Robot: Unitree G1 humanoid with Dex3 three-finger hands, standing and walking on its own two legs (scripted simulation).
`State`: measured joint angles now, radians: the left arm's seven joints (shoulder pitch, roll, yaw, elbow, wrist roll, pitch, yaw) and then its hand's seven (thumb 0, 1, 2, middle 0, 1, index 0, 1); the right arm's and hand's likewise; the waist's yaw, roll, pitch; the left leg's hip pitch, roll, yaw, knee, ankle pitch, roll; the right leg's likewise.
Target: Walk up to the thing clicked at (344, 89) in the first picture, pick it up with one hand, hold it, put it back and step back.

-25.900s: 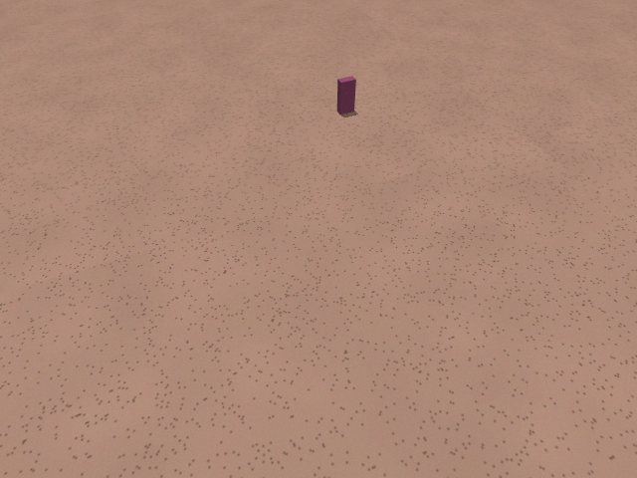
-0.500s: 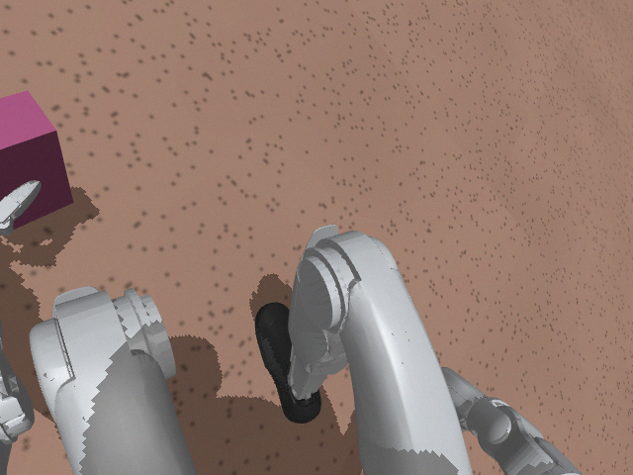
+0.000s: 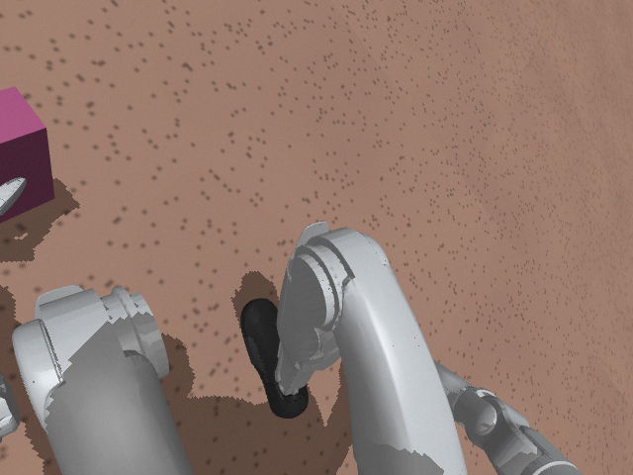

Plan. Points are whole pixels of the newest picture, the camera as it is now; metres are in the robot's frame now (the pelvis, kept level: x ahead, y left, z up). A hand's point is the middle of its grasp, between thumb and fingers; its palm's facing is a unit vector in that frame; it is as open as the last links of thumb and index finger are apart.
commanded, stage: lower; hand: left
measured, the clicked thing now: out of the picture +0.47 +0.22 -0.19
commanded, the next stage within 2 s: loosen in 0.12 s
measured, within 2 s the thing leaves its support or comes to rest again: rests again in 0.26 s
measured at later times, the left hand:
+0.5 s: hand out of the picture +0.46 +0.25 -0.17, palm faces +0.32 -0.95 +0.01, open 10.1 cm
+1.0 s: hand out of the picture +0.46 +0.27 -0.16, palm faces +0.34 -0.94 +0.02, open 17.4 cm
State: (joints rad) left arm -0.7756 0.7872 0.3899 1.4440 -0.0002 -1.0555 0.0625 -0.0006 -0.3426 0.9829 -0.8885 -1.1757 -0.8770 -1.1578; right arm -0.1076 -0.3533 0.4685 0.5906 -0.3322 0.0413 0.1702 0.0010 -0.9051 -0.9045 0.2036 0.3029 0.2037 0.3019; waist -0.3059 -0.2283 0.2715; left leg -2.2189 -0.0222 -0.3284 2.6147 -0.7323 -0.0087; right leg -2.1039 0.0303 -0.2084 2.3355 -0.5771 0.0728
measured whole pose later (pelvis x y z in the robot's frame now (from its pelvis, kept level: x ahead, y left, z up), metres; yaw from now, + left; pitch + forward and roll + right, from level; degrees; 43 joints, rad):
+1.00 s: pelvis +0.00 +0.00 +0.00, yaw -1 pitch +16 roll -18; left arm -0.74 0.81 0.47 1.36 -0.02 -1.07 0.04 -0.01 -0.59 0.06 -0.15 -0.07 -0.13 -0.07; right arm -0.12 -0.36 0.49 0.57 -0.34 0.04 0.17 0.00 -0.91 -0.90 0.21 0.30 0.21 0.30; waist -0.30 -0.25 0.29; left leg -2.21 -0.01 -0.35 2.62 -0.73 -0.01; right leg -2.09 0.04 -0.23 2.32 -0.56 0.07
